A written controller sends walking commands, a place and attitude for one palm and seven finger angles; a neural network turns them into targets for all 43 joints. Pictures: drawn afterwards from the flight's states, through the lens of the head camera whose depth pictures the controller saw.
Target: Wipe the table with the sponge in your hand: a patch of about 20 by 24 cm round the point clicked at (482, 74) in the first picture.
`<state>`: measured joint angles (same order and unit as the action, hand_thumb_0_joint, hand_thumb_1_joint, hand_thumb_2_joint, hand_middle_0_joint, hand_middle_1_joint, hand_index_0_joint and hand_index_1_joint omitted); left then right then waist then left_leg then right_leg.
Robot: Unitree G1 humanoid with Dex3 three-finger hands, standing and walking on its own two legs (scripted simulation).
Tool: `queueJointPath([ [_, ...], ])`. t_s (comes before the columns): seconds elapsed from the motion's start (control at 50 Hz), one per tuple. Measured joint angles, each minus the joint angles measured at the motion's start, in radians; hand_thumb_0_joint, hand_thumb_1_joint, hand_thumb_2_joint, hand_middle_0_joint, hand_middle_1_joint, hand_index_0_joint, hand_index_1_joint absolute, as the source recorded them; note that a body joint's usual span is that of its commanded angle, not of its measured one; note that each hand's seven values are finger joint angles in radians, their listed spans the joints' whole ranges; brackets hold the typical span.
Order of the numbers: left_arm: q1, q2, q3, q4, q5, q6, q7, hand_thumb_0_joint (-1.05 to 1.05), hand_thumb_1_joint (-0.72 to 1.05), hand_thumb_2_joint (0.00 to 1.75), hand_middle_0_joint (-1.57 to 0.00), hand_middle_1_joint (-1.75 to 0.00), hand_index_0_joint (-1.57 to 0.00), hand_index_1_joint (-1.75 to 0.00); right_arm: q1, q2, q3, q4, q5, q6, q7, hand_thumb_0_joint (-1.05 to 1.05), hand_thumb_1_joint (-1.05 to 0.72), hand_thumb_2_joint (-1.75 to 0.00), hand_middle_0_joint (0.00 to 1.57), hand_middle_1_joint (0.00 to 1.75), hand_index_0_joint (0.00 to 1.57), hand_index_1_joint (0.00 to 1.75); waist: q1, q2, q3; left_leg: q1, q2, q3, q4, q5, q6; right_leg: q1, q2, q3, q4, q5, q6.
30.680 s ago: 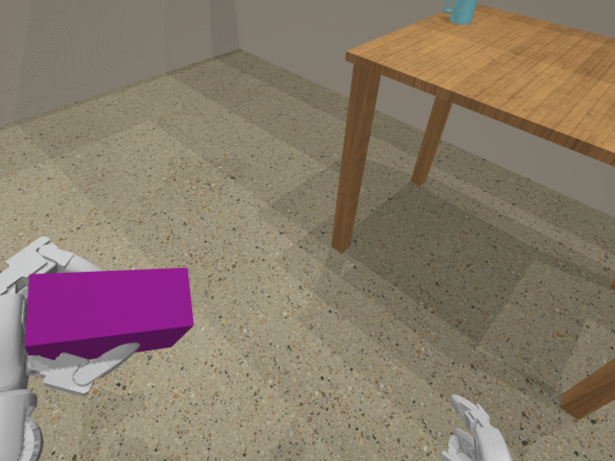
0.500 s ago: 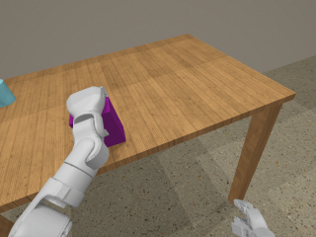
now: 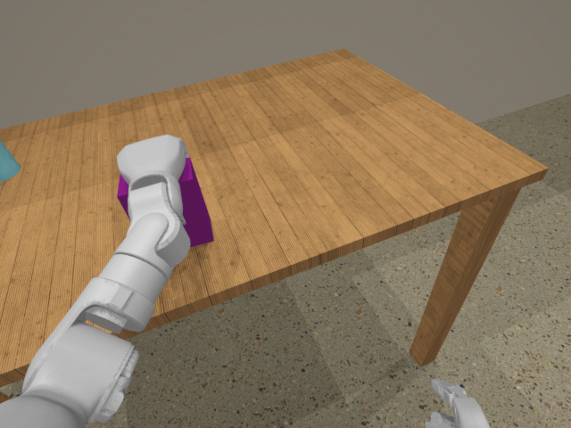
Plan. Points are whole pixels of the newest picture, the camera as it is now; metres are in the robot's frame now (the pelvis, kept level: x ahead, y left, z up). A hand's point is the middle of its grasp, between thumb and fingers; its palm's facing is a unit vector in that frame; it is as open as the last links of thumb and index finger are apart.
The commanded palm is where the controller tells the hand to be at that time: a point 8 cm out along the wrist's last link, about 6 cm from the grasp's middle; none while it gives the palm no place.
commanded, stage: wipe forward along the third lane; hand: left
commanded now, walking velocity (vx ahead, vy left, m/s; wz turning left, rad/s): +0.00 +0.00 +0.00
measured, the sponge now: (174, 218) +0.39 +0.22 +0.11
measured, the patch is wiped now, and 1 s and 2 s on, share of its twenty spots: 0.85 0.85 0.85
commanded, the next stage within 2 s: wipe back along the third lane in 0.68 s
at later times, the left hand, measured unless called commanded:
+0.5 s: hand (166, 177) +0.43 +0.23 +0.17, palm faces +0.01 +0.00 -1.00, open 9.7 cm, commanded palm +0.41 +0.24 +0.19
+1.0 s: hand (165, 169) +0.45 +0.24 +0.16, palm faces +0.03 -0.01 -1.00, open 9.7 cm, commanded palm +0.41 +0.24 +0.19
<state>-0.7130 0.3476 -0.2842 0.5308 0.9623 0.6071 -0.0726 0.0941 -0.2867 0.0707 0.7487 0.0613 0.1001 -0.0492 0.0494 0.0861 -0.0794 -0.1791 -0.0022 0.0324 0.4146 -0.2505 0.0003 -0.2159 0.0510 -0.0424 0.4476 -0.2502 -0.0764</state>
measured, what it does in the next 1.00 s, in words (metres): stands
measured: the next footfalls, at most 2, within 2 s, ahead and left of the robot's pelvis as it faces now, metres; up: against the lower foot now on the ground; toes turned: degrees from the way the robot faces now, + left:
none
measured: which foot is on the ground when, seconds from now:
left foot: down 0.00-1.00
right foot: down 0.00-1.00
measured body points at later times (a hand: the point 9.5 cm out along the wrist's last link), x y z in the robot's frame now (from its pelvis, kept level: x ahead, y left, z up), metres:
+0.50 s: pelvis -0.01 +0.01 +0.00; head -0.02 -0.02 +0.45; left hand +0.42 +0.22 +0.22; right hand +0.12 -0.24 -0.13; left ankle -0.02 +0.12 -0.74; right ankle -0.01 -0.07 -0.74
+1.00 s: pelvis +0.01 +0.02 +0.01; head +0.00 -0.02 +0.45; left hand +0.44 +0.23 +0.22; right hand +0.09 -0.24 -0.14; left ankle -0.02 +0.12 -0.74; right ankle -0.01 -0.07 -0.74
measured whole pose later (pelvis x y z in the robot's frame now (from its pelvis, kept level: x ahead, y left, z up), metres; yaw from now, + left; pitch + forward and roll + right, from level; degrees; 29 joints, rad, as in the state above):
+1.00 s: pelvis +0.01 +0.02 +0.01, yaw -1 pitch +4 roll +0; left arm -0.92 0.37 -0.21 0.96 0.95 0.43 0.08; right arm 0.24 -0.29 0.03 0.83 0.07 0.07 -0.05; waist -0.01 0.08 -0.10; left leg -0.20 -0.01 0.05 0.35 -0.22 0.02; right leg -0.23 0.05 -0.02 0.35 -0.19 -0.06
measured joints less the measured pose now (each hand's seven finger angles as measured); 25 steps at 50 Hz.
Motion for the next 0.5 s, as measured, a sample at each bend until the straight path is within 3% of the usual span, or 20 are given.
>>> queueJointPath([
  [0.18,-0.059,-0.012,0.002,0.098,0.001,-0.028,0.025,-0.01,-0.55,1.13,-0.78,-1.35,-0.82,-1.31,0.021,0.004,-0.005,0.015,0.002,-0.001,-0.009,0.01,-0.90,-0.90,0.20,0.30,0.20,0.30,-0.010,-0.007,0.000,-0.010,-0.006,-0.001,-0.015,0.015,0.007,-0.008,-0.006,0.000,-0.017,0.016,0.007],
  [0.5,-0.213,0.005,0.045,0.377,0.010,-0.130,0.081,0.01,-0.55,1.13,-0.79,-1.35,-0.82,-1.32,0.065,0.007,-0.013,0.039,0.004,-0.022,-0.024,0.01,-0.90,-0.90,0.20,0.30,0.20,0.30,-0.054,-0.020,0.003,-0.035,-0.008,0.001,-0.041,0.044,0.013,-0.027,-0.007,0.002,-0.056,0.053,0.013],
])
